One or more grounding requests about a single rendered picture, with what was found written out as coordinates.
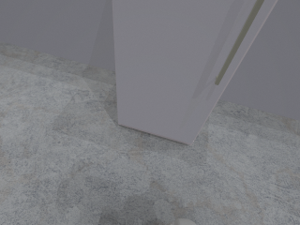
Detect fridge door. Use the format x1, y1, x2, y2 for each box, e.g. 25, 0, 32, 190
112, 0, 276, 143

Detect handle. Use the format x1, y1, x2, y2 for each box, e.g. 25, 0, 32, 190
215, 0, 264, 85

